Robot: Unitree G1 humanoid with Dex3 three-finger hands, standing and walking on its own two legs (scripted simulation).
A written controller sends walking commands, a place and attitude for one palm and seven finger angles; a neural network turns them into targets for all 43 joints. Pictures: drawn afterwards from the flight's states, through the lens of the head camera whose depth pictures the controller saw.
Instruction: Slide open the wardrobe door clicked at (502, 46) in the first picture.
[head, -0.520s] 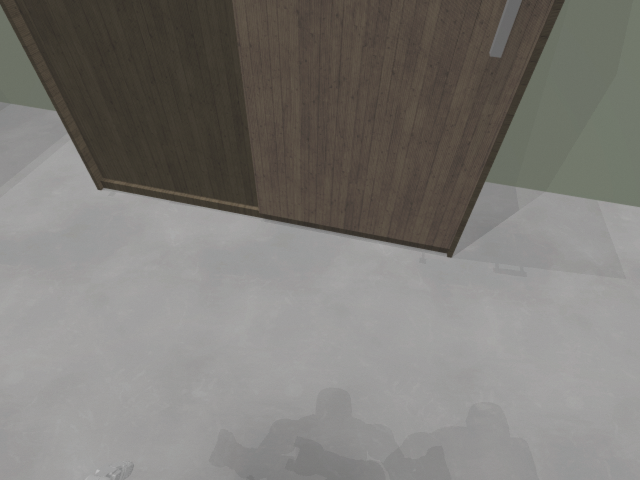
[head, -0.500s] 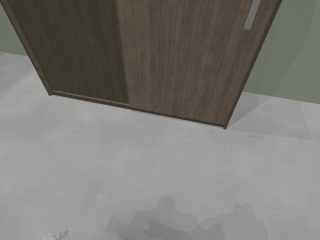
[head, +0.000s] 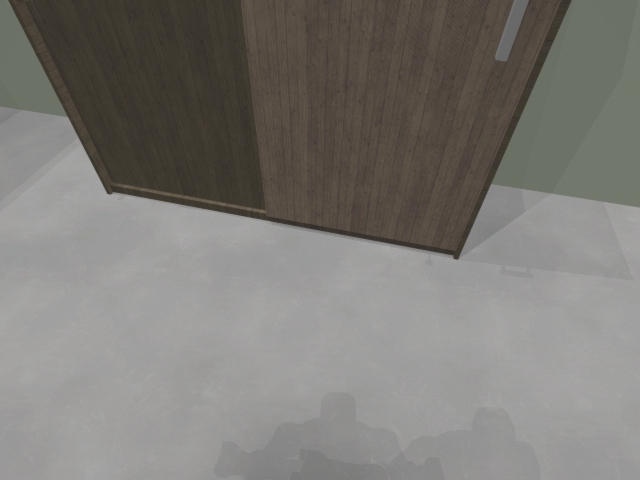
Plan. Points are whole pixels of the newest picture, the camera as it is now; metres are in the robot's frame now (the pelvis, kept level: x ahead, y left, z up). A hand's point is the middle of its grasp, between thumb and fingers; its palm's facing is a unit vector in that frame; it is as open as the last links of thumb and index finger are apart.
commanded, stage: stand and wait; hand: right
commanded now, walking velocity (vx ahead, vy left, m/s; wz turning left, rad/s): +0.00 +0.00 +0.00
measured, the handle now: out of the picture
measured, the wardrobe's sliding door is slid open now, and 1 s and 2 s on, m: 0.00 0.00 0.00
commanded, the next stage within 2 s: look at it before walking up in 0.30 s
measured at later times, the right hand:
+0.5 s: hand out of the picture +0.07 -0.25 -0.15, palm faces -0.02 +0.94 -0.34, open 7.4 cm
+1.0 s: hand out of the picture +0.06 -0.25 -0.15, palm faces -0.02 +0.94 -0.34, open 7.4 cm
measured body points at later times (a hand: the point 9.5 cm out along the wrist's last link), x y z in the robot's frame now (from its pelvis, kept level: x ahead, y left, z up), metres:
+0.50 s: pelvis -0.01 +0.00 +0.00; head -0.01 +0.00 +0.45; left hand +0.06 +0.30 -0.13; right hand +0.07 -0.29 -0.13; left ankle +0.00 +0.12 -0.74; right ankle +0.00 -0.12 -0.74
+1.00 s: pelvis -0.01 +0.00 +0.00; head +0.00 +0.00 +0.45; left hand +0.07 +0.29 -0.13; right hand +0.06 -0.30 -0.13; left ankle +0.00 +0.12 -0.74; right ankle +0.00 -0.12 -0.74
